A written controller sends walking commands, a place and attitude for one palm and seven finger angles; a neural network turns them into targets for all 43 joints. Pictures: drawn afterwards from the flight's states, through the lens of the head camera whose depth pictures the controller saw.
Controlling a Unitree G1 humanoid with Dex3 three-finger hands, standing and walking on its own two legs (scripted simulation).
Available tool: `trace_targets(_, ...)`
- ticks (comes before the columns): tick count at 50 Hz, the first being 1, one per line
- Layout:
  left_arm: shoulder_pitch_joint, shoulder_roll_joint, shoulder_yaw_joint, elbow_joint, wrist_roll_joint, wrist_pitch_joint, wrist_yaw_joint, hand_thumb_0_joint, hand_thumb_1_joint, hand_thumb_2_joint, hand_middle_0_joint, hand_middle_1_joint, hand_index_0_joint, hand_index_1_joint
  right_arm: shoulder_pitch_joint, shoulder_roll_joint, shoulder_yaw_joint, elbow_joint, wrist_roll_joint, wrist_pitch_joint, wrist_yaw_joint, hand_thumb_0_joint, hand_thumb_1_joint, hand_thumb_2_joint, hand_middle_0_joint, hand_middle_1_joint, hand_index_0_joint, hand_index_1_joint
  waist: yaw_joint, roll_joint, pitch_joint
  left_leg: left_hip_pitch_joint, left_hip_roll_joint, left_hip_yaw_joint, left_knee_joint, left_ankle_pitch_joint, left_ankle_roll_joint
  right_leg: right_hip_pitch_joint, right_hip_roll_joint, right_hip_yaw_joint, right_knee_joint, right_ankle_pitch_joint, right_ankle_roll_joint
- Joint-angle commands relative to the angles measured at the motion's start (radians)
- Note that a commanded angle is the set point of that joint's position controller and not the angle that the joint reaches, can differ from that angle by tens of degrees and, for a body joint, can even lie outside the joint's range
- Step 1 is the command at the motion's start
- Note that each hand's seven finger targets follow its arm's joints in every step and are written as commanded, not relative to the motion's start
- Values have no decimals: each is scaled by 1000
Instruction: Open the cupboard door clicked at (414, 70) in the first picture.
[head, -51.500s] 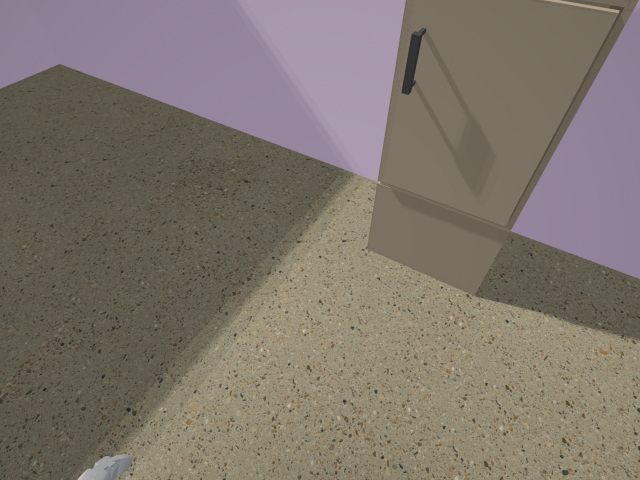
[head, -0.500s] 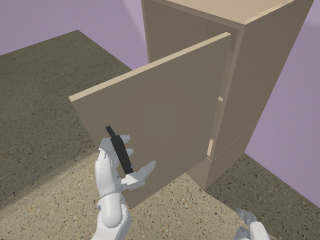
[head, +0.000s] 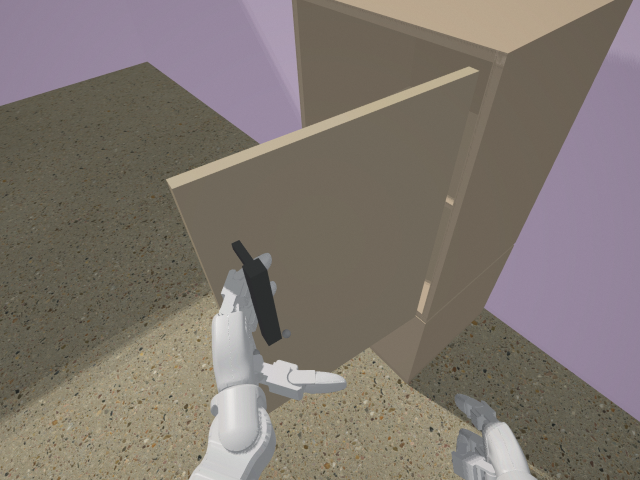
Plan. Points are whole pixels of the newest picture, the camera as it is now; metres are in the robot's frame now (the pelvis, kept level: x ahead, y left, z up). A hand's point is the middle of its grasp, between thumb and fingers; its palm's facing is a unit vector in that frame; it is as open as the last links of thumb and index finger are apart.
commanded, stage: slide the hand sideways off the handle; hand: left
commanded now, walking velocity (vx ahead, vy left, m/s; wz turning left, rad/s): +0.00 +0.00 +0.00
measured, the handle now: (256, 294) +0.32 +0.10 +0.09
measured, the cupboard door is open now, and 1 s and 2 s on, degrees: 83 88 88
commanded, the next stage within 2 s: draw the hand back to the body in 1.22 s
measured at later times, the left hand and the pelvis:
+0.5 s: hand (276, 376) +0.22 +0.06 +0.09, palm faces -0.12 -0.99 +0.01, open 16.2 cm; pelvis -0.02 +0.01 +0.00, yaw -2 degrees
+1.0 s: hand (221, 411) +0.18 +0.11 +0.08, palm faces -0.07 -1.00 -0.03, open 16.2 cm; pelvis +0.00 +0.00 -0.01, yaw -1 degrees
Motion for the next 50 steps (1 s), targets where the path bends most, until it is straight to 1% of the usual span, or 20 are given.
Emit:
trace_targets(1, -186, -163, 8, -202, 16, -36, 68, 0, -500, 300, -150, -300, -150, -300, -139, -78, -27, -155, 2, -54, -6, 0, -900, -900, 200, 300, 200, 300, 10, -120, -134, 190, -9, -25, -62, 166, 29, -85, -21, 27, -182, 296, 30)
trace_targets(2, -192, -45, -196, -216, 101, -93, -146, 0, -500, 300, -150, -300, -150, -300, -59, -128, -32, -136, 11, -50, 8, 0, -900, -900, 200, 300, 200, 300, -98, -166, -43, 201, -16, -30, -76, 178, 48, -140, -26, 67, -173, 364, 44)
trace_targets(3, -212, 33, -106, -274, 55, -148, -263, 0, -500, 300, -150, -300, -150, -300, -48, -114, -41, -160, 21, -54, 3, 0, -900, -900, 200, 300, 200, 300, -52, -129, -130, 189, -15, -26, -72, 193, 50, -94, -30, 68, -146, 408, 38)
trace_targets(4, -195, 70, -93, -278, 39, -179, -336, 0, -500, 300, -150, -300, -150, -300, -52, -114, -39, -168, 26, -56, -6, 0, -900, -900, 200, 300, 200, 300, -36, -110, -167, 194, -16, -25, -69, 212, 53, -65, -31, 75, -128, 442, 32)
trace_targets(6, -229, 96, -79, -318, -20, -211, -453, 0, -500, 300, -150, -300, -150, -300, -51, -106, -32, -184, 34, -68, -13, 0, -900, -900, 200, 300, 200, 300, -38, -43, -218, 218, -19, -21, -63, 213, 53, -62, -35, 77, -121, 444, 32)
trace_targets(8, -206, 78, -53, -294, -83, -209, -503, 0, -500, 300, -150, -300, -150, -300, -52, -100, -22, -201, 48, -84, -21, 0, -900, -900, 200, 300, 200, 300, -35, -50, -180, 210, -14, -29, -77, 154, 48, -84, -23, 61, -136, 343, 28)
trace_targets(9, -203, 50, -46, -289, -116, -202, -503, 0, -500, 300, -150, -300, -150, -300, -61, -97, -19, -209, 54, -96, -24, 0, -900, -900, 200, 300, 200, 300, -34, -64, -161, 204, -14, -31, -84, 118, 46, -99, -19, 54, -152, 292, 32)
trace_targets(11, -154, 57, 30, -236, -165, -179, -471, 0, -500, 300, -150, -300, -150, -300, -75, -104, -14, -208, 58, -112, -31, 0, -900, -900, 200, 300, 200, 300, -14, -139, -111, 172, -9, -38, -109, 49, 37, -106, -11, 41, -180, 187, 35)
trace_targets(12, -139, 64, 61, -249, -175, -174, -448, 0, -500, 300, -150, -300, -150, -300, -81, -106, -17, -210, 58, -117, -33, 0, -900, -900, 200, 300, 200, 300, -2, -140, -122, 171, -11, -34, -114, 41, 36, -97, -11, 44, -188, 166, 36)
trace_targets(14, -118, 63, 74, -262, -163, -168, -404, 0, -500, 300, -150, -300, -150, -300, -83, -109, -17, -215, 56, -124, -29, 0, -900, -900, 200, 300, 200, 300, 3, -158, -116, 171, -10, -34, -126, 29, 35, -104, -9, 35, -186, 136, 37)
trace_targets(15, -93, 85, 87, -266, -143, -168, -381, 0, -500, 300, -150, -300, -150, -300, -76, -111, -18, -217, 53, -126, -25, 0, -900, -900, 200, 300, 200, 300, 15, -141, -124, 167, -11, -34, -128, 33, 34, -95, -9, 34, -175, 133, 32)
trace_targets(17, -80, 80, 67, -279, -103, -171, -355, 0, -500, 300, -150, -300, -150, -300, -68, -109, -19, -224, 47, -126, -14, 0, -900, -900, 200, 300, 200, 300, 8, -110, -111, 163, -8, -30, -125, 26, 36, -127, -11, 31, -160, 125, 32)
trace_targets(19, -60, 102, 76, -293, -78, -180, -345, 0, -500, 300, -150, -300, -150, -300, -60, -109, -21, -227, 43, -123, -6, 0, -900, -900, 200, 300, 200, 300, 7, -92, -105, 155, -8, -25, -116, 32, 37, -132, -11, 39, -155, 131, 29)
trace_targets(20, -16, 141, 114, -290, -68, -181, -340, 0, -500, 300, -150, -300, -150, -300, -50, -113, -24, -228, 41, -119, -4, 0, -900, -900, 200, 300, 200, 300, 21, -98, -116, 147, -8, -23, -114, 48, 38, -111, -10, 41, -151, 145, 24)
trace_targets(23, 51, 138, 108, -341, -76, -189, -359, 0, -500, 300, -150, -300, -150, -300, -49, -107, -22, -248, 43, -114, 1, 0, -900, -900, 200, 300, 200, 300, 23, -71, -115, 143, -7, -10, -108, 57, 37, -107, -9, 46, -146, 169, 25)
trace_targets(31, 125, 154, 130, -413, -130, -194, -424, 0, -500, 300, -150, -300, -150, -300, -41, -113, -21, -262, 51, -125, -15, 0, -900, -900, 200, 300, 200, 300, -1, -84, -85, 127, -10, -9, -82, 57, 39, -122, -8, 56, -156, 190, 36)
trace_targets(34, 188, 186, 170, -431, -147, -208, -445, 0, -500, 300, -150, -300, -150, -300, -25, -118, -28, -262, 53, -137, -21, 0, -900, -900, 200, 300, 200, 300, 5, -111, -92, 113, -12, -12, -70, 71, 39, -114, -7, 58, -146, 219, 40)
trace_targets(40, 258, 236, 218, -458, -159, -226, -495, 0, -500, 300, -150, -300, -150, -300, -2, -122, -34, -265, 52, -148, -28, 0, -900, -900, 200, 300, 200, 300, 6, -94, -110, 91, -17, -10, -38, 113, 41, -102, -12, 73, -121, 304, 46)
trace_targets(45, 382, 255, 272, -476, -204, -232, -546, 0, -500, 300, -150, -300, -150, -300, 2, -117, -39, -274, 60, -153, -34, 0, -900, -900, 200, 300, 200, 300, 17, -110, -126, 64, -22, -6, -14, 134, 38, -66, -25, 95, -117, 401, 64)
trace_targets(50, 402, 285, 319, -485, -235, -246, -589, 0, -500, 300, -150, -300, -150, -300, 1, -120, -44, -271, 66, -155, -46, 0, -900, -900, 200, 300, 200, 300, 10, -108, -103, 35, -25, -10, 10, 127, 37, -80, -33, 116, -119, 417, 76)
